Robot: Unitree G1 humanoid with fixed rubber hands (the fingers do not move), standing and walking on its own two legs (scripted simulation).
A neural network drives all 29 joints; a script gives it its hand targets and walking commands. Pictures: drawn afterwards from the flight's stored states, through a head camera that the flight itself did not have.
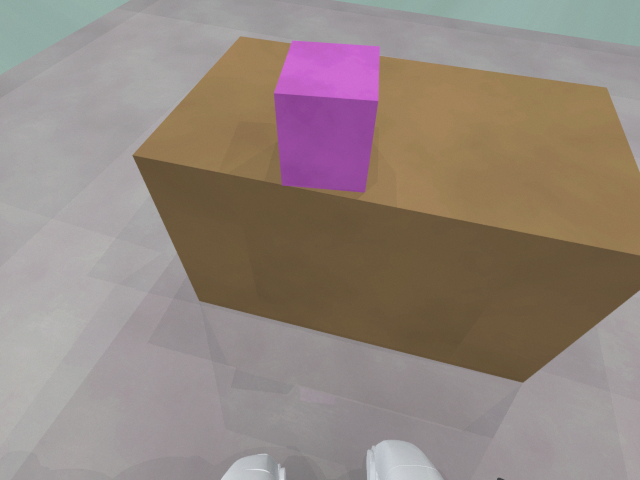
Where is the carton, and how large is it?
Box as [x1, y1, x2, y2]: [274, 41, 379, 192]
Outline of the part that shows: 292,41 274,92 282,185 364,192 377,106 379,46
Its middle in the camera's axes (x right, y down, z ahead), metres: +0.02 -0.26 +0.79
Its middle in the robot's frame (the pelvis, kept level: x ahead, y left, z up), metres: +0.76 +0.03 +0.01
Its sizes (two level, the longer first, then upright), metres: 0.201 0.177 0.211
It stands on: a pedestal, 0.65 m high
